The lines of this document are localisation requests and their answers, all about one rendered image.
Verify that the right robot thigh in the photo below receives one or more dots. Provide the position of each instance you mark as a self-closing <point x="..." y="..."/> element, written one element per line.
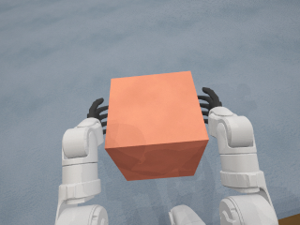
<point x="184" y="215"/>

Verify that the right robot upper arm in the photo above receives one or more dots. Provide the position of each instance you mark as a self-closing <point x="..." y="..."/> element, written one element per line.
<point x="251" y="209"/>

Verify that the robot right hand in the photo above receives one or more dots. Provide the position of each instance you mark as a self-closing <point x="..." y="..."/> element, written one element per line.
<point x="212" y="99"/>

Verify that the carton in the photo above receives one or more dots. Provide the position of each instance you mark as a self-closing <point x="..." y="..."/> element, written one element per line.
<point x="155" y="127"/>

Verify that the left robot upper arm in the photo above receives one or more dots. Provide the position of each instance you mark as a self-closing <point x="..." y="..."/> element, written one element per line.
<point x="84" y="215"/>

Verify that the robot left hand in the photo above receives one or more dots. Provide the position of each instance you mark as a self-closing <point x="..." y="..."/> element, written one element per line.
<point x="94" y="112"/>

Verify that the left robot forearm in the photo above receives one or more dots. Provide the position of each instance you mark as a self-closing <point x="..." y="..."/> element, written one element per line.
<point x="80" y="182"/>

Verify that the right robot forearm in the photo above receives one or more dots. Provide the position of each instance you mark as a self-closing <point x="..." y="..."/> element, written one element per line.
<point x="237" y="148"/>

